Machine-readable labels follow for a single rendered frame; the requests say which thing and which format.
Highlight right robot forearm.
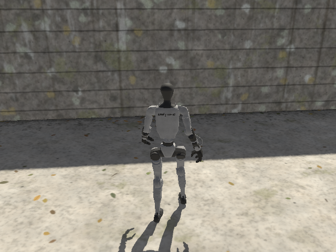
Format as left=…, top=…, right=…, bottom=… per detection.
left=188, top=127, right=201, bottom=151

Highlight left robot hand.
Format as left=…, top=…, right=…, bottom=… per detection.
left=142, top=136, right=154, bottom=145

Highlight right robot hand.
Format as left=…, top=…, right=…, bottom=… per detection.
left=191, top=149, right=203, bottom=163

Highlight left robot upper arm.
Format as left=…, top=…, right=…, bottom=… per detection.
left=143, top=106, right=156, bottom=133

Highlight right robot thigh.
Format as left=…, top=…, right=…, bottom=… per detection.
left=175, top=146, right=186, bottom=176

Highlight right robot upper arm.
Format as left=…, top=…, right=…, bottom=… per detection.
left=178, top=106, right=193, bottom=135

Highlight left robot forearm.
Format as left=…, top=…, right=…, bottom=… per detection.
left=142, top=126, right=149, bottom=140

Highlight right robot foot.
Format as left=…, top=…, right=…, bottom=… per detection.
left=178, top=192, right=186, bottom=204

